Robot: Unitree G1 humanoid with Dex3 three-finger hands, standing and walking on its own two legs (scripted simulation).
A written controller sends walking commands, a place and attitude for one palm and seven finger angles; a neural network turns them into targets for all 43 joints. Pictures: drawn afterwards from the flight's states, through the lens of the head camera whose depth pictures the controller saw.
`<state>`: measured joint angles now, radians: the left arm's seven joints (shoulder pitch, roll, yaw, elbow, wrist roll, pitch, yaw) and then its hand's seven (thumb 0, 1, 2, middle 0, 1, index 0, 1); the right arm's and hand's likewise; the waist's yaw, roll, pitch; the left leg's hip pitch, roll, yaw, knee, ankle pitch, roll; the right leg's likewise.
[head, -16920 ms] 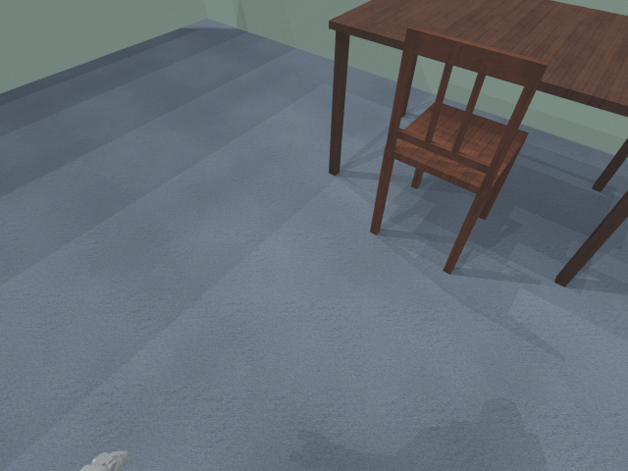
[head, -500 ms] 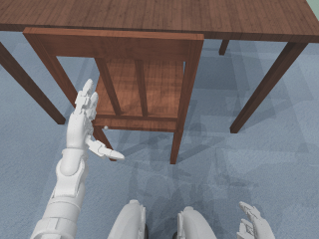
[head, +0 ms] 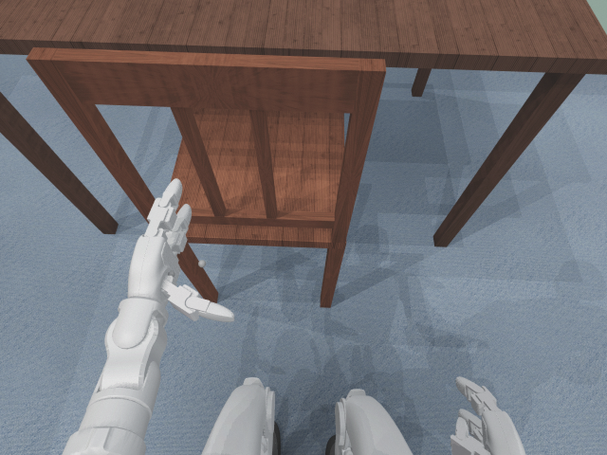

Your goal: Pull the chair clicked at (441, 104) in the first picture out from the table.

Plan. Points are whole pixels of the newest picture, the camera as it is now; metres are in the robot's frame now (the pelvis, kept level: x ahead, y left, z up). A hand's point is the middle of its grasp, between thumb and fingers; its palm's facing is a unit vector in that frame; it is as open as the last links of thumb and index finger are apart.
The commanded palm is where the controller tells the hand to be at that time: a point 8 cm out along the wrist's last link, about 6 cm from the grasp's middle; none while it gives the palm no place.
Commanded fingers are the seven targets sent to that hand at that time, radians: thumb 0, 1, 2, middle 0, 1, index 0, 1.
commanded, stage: aim the fingers beside a spindle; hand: left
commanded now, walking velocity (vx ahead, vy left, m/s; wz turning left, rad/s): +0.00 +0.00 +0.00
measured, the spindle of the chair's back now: (203, 168) +0.51 +0.16 +0.01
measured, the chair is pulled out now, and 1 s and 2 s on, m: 0.00 0.00 0.00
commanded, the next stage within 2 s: push the fingers through the gap in 0.20 s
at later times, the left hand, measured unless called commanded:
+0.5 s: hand (196, 240) +0.37 +0.15 +0.03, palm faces +0.01 -1.00 -0.09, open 17.0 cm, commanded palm +0.35 +0.19 +0.03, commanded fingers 0.00 -0.50 0.30 -0.06 -0.08 -0.06 -0.08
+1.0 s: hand (209, 210) +0.43 +0.14 +0.02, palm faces -0.02 -1.00 -0.05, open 16.9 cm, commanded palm +0.40 +0.19 +0.02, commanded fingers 0.00 -0.50 0.30 -0.06 -0.08 -0.06 -0.08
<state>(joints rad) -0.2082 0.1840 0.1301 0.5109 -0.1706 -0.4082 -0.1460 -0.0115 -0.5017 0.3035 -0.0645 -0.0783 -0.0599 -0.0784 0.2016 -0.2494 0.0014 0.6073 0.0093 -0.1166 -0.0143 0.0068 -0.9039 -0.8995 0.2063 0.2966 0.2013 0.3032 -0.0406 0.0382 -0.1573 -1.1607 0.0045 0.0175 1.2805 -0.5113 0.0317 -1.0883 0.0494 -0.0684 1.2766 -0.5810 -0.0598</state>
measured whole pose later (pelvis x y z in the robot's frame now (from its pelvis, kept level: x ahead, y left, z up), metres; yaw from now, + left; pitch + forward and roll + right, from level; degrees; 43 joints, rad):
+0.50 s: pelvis -0.01 -0.01 -0.01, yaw +1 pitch +22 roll -1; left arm -0.32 0.22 0.13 0.56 -0.12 -0.51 -0.08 -0.01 -0.51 0.30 -0.07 -0.08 -0.06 -0.08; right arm 0.19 -0.25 0.01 0.65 0.00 -0.12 -0.01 0.01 -0.90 -0.90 0.21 0.30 0.20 0.30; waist -0.03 0.03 -0.17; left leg -1.19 0.00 0.01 1.31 -0.51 0.03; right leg -1.11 0.05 -0.08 1.31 -0.59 -0.07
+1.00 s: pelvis +0.00 +0.00 -0.01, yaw +0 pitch +25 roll -1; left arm -0.55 0.25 0.21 0.83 -0.13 -0.45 -0.12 -0.01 -0.50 0.30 -0.06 -0.08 -0.06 -0.08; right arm 0.24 -0.26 0.00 0.67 0.00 -0.10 -0.01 0.01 -0.90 -0.90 0.21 0.30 0.20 0.30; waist -0.08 0.04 -0.16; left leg -1.22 0.01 0.01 1.30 -0.50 0.03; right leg -1.15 0.05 -0.07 1.29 -0.58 -0.06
